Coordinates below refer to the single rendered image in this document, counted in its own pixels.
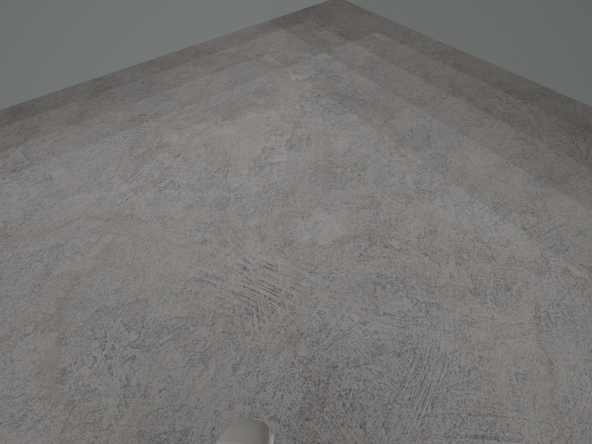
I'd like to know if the robot left thigh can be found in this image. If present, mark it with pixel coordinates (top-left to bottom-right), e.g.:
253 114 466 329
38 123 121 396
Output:
216 419 277 444

